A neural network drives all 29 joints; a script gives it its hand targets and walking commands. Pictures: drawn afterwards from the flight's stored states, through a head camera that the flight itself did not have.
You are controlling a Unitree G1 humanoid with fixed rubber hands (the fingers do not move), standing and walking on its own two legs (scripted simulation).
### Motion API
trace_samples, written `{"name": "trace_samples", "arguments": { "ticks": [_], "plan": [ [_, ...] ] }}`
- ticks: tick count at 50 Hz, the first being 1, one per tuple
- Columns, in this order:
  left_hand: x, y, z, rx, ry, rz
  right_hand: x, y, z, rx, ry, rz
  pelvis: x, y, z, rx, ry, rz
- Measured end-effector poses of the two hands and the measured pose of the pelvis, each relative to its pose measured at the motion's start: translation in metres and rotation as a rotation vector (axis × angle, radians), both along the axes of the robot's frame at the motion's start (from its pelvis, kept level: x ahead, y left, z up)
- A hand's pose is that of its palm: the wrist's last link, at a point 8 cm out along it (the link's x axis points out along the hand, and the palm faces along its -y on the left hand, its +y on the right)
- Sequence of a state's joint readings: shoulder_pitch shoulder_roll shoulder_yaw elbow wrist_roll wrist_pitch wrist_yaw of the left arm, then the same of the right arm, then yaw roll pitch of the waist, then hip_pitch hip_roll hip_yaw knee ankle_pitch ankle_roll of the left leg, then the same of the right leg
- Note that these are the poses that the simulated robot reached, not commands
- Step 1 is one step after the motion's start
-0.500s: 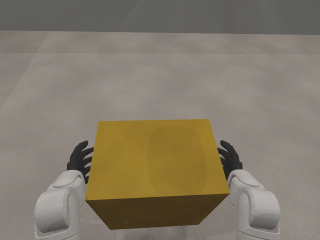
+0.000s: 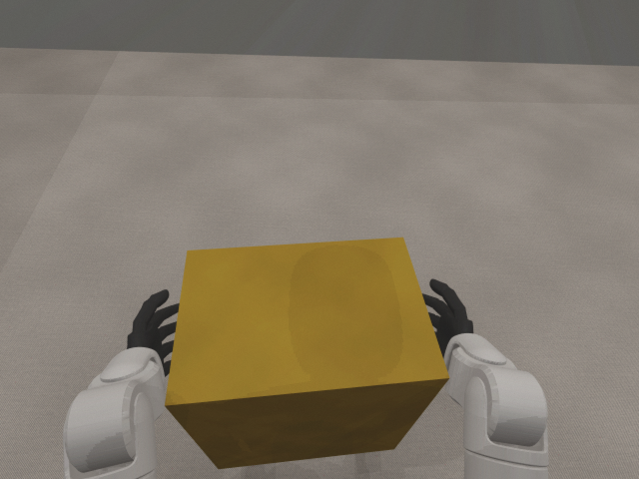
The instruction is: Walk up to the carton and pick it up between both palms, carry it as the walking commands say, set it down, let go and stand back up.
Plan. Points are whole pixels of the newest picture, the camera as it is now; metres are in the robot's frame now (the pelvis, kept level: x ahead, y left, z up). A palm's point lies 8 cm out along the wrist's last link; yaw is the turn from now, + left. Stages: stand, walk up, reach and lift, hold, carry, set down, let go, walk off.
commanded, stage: carry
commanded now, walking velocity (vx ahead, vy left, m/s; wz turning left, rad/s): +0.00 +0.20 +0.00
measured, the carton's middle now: (303, 362) +0.27 +0.02 -0.01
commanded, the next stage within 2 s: none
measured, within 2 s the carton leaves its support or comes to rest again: neither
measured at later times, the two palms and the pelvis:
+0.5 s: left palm (1, 373) +0.22 +0.31 +0.09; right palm (353, 372) +0.22 -0.03 +0.09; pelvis -0.03 +0.14 +0.01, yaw +1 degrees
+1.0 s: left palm out of the picture +0.19 +0.44 +0.07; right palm (215, 431) +0.17 +0.10 +0.06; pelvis -0.06 +0.28 +0.01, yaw -1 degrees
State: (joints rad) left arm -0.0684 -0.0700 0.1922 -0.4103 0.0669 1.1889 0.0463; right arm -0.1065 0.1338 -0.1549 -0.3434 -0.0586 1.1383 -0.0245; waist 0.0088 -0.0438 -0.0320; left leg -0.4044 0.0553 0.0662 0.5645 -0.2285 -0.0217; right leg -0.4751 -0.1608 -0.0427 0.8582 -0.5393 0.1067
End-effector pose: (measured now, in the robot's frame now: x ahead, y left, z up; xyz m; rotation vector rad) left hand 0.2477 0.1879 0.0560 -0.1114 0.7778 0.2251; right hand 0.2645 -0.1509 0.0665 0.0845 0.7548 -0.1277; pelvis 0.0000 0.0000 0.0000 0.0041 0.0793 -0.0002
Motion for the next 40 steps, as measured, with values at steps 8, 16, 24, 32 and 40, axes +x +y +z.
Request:
{"name": "trace_samples", "arguments": {
  "ticks": [8, 16, 24, 32, 40],
  "plan": [
    [-0.012, 0.038, 0.011, 0.014, -0.033, 0.013, -0.012, 0.038, 0.002, 0.019, -0.032, 0.008, -0.013, 0.039, 0.000, 0.014, -0.002, -0.003],
    [-0.016, 0.054, 0.022, 0.017, -0.021, -0.033, -0.036, 0.053, 0.006, 0.036, -0.020, -0.050, -0.018, 0.076, 0.009, 0.039, -0.016, 0.007],
    [-0.026, 0.111, 0.031, 0.028, -0.054, -0.041, -0.040, 0.110, 0.020, 0.031, -0.054, -0.043, -0.034, 0.134, 0.013, 0.041, -0.010, 0.014],
    [-0.047, 0.205, 0.001, -0.024, 0.006, 0.000, -0.047, 0.205, 0.007, -0.034, 0.005, 0.013, -0.043, 0.201, 0.003, -0.011, -0.019, 0.016],
    [-0.054, 0.246, 0.011, -0.002, -0.034, 0.003, -0.055, 0.245, 0.009, -0.008, -0.034, 0.010, -0.058, 0.245, 0.002, 0.006, -0.001, -0.003]
  ]
}}
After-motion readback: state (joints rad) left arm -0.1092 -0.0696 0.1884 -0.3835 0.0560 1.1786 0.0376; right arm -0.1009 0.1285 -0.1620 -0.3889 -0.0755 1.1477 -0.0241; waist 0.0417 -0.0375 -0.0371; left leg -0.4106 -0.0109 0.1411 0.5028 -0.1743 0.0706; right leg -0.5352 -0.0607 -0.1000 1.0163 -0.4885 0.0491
